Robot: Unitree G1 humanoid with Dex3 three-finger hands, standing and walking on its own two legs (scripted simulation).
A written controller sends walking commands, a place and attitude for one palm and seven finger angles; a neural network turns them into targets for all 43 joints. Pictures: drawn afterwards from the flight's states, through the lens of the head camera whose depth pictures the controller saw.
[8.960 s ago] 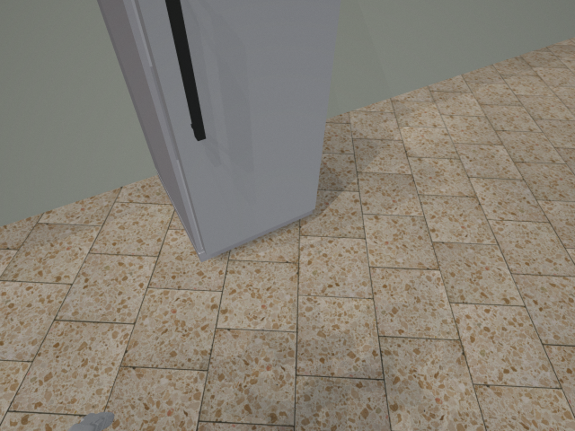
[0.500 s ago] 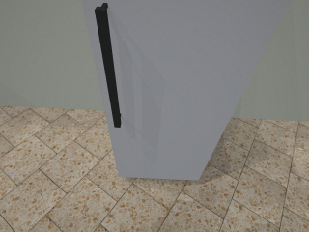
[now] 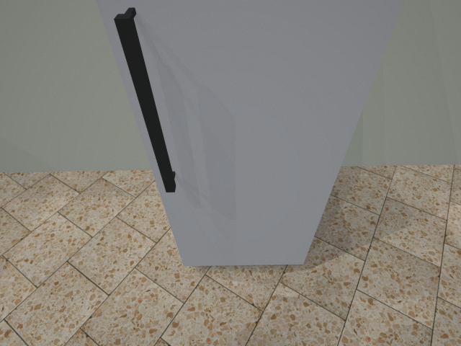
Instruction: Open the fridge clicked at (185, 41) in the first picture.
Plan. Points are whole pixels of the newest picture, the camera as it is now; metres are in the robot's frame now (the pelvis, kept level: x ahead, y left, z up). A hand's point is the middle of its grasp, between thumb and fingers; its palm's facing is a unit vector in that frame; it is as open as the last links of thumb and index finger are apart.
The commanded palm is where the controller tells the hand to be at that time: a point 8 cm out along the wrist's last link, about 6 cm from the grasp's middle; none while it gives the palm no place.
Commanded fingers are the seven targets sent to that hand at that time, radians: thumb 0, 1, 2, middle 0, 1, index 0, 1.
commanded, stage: come to a stop and stand still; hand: left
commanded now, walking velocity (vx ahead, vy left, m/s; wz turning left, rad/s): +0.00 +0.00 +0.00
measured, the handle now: (155, 119) +0.53 +0.19 +0.12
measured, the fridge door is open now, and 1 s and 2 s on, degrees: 0 0 0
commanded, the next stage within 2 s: look again from close up in 0.10 s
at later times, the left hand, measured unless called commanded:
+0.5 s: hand out of the picture -0.01 +0.18 -0.17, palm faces +0.02 -0.98 -0.19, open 7.3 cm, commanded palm none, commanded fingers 0.00 0.90 0.90 -0.20 -0.30 -0.20 -0.30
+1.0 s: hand out of the picture +0.00 +0.19 -0.17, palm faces +0.01 -0.98 -0.21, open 7.3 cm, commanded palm none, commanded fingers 0.00 0.90 0.90 -0.20 -0.30 -0.20 -0.30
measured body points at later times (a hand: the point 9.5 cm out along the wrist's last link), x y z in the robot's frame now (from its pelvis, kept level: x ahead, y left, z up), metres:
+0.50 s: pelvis -0.02 +0.01 +0.01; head -0.01 +0.01 +0.45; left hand -0.01 +0.23 -0.15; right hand -0.02 -0.21 -0.16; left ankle -0.03 +0.13 -0.73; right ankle +0.00 -0.10 -0.73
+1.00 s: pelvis -0.02 +0.01 +0.01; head -0.01 +0.01 +0.46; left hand +0.00 +0.24 -0.15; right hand -0.01 -0.22 -0.15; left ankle -0.03 +0.13 -0.73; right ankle +0.00 -0.10 -0.73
